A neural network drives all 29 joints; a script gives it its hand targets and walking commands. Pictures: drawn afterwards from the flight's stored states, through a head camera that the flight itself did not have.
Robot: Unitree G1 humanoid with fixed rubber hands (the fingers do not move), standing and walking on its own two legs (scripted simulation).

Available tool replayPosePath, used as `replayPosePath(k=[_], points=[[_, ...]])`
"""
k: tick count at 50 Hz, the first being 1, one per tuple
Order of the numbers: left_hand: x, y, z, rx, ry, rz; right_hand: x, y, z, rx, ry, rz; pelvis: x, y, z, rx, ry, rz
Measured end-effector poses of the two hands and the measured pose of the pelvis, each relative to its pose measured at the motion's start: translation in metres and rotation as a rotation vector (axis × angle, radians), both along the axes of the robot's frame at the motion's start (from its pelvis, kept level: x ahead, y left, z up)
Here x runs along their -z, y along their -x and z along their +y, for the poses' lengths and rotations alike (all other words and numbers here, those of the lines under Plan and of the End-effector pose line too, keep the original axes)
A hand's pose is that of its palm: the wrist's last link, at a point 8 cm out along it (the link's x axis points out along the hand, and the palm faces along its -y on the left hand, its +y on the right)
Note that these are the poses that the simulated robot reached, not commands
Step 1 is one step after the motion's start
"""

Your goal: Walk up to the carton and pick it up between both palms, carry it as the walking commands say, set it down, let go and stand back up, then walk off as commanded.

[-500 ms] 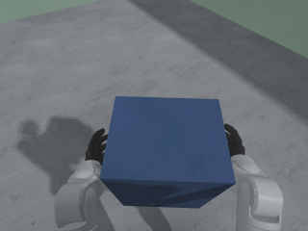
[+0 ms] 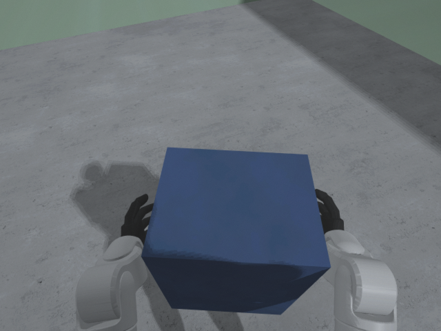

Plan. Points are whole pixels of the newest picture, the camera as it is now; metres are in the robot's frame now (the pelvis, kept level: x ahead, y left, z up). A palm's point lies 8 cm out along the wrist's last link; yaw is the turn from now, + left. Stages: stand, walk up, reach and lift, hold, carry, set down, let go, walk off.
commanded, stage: carry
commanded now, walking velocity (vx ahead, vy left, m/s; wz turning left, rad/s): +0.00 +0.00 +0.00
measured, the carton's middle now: (230, 241) +0.26 -0.01 +0.03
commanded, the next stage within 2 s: none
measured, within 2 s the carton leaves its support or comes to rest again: neither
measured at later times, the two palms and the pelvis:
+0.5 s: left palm (87, 268) +0.20 +0.21 +0.10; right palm (297, 251) +0.21 -0.10 +0.09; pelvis -0.03 +0.04 +0.01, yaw +0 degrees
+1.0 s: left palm (120, 251) +0.22 +0.17 +0.09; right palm (320, 242) +0.22 -0.14 +0.09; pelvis -0.03 +0.01 +0.00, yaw +0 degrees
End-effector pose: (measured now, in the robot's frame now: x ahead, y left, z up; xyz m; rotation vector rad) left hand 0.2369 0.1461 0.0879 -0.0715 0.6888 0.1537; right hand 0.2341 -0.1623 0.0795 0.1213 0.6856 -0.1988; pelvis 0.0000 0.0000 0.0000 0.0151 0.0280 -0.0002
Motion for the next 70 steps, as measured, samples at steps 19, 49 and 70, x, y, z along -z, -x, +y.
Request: replayPosePath(k=[19, 49, 70], points=[[-0.004, 0.047, 0.066, -0.075, 0.039, 0.014, -0.017, 0.024, 0.067, -0.084, 0.053, 0.016, -0.004, 0.028, 0.045, -0.005, 0.023, -0.043], [-0.003, 0.014, 0.019, -0.01, 0.011, -0.008, -0.007, 0.012, 0.019, -0.014, 0.019, -0.005, -0.002, 0.029, 0.014, -0.004, 0.019, -0.012], [0.011, 0.012, 0.008, -0.033, 0.0, 0.033, 0.01, 0.004, 0.008, -0.046, 0.017, 0.038, -0.003, 0.026, -0.003, -0.011, 0.006, -0.002]])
